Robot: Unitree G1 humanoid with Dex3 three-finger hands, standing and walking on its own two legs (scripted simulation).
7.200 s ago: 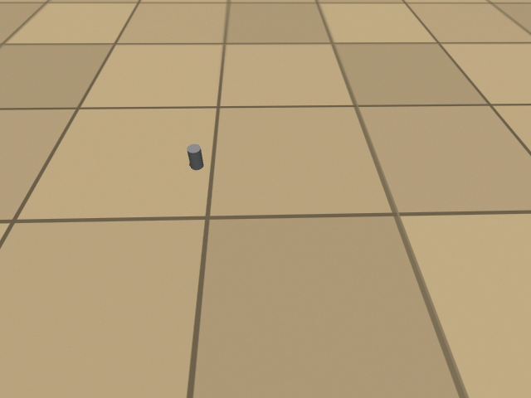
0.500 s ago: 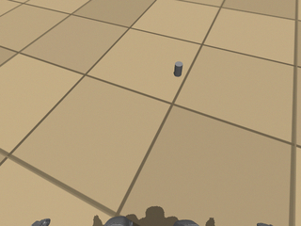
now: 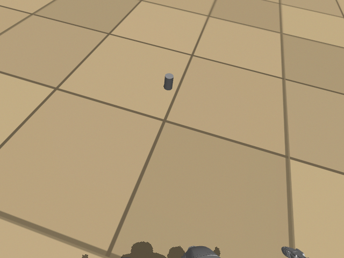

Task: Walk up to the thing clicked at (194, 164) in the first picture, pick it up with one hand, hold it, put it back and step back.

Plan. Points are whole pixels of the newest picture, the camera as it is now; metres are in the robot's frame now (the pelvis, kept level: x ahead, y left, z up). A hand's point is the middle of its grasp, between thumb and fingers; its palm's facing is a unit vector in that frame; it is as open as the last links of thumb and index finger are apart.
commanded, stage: walk up
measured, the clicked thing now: (168, 81) +1.45 -0.09 -0.70
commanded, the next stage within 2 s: stand in 0.82 s
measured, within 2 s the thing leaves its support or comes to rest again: neither
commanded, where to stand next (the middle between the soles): +0.08 +0.00 m, yaw -4 degrees
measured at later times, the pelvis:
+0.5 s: pelvis +0.00 -0.01 +0.00, yaw -4 degrees
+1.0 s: pelvis +0.00 -0.01 +0.02, yaw -5 degrees
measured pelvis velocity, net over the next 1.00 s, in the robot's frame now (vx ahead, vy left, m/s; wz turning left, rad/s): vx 0.00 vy -0.01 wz -0.08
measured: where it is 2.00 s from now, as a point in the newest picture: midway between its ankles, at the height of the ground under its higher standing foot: outside the picture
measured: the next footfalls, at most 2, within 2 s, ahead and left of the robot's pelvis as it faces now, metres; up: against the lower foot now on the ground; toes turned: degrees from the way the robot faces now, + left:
right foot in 0.10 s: +0.04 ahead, -0.15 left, +0.00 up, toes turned +0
